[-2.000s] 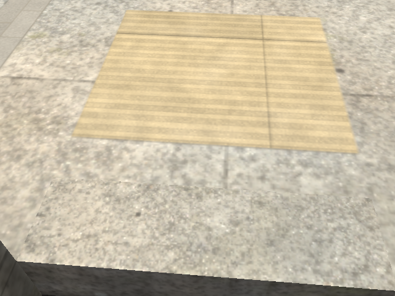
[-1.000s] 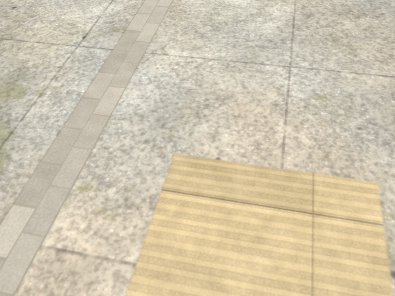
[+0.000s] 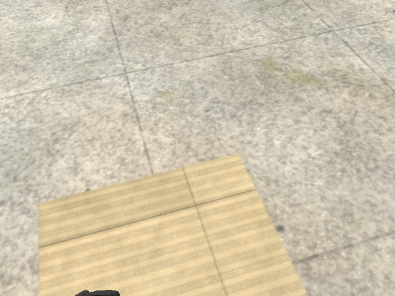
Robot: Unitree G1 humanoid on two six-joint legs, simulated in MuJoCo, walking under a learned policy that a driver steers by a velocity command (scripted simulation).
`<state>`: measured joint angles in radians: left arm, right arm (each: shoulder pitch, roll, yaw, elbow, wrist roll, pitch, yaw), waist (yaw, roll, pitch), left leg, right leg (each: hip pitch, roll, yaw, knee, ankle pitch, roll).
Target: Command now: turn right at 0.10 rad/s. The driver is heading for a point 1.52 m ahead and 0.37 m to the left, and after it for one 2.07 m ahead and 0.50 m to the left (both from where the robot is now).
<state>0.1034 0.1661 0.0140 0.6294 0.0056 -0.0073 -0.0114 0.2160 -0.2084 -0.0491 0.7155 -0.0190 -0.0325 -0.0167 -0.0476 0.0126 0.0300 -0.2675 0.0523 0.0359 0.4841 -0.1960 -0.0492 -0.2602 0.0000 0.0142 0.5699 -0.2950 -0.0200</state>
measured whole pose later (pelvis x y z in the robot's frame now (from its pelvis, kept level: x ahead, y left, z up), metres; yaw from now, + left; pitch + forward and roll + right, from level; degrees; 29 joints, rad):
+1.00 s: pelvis +0.02 +0.05 -0.01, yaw +12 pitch +1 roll -2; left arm 0.14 0.30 0.08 0.63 0.00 -0.02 0.02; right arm 0.20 -0.26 -0.04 0.60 0.00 -0.01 0.02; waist -0.01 -0.07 0.05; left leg -0.38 0.03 0.01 0.68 -0.32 0.03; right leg -0.44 -0.03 -0.02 1.10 -0.56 0.04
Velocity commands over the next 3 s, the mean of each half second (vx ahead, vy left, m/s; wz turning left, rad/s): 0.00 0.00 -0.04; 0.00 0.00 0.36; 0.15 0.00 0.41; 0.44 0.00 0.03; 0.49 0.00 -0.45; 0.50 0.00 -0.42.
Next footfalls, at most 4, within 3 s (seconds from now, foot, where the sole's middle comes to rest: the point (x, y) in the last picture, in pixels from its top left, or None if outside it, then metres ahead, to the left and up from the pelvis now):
0.90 left None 0.06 0.16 -0.77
1.42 right None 0.12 -0.08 -0.77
1.84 left None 0.40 0.29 -0.77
2.40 right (155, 228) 0.77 0.18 -0.77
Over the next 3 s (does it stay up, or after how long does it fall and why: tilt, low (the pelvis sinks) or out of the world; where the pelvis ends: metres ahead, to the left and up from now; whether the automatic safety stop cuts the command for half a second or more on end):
stays up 0.94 0.31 0.00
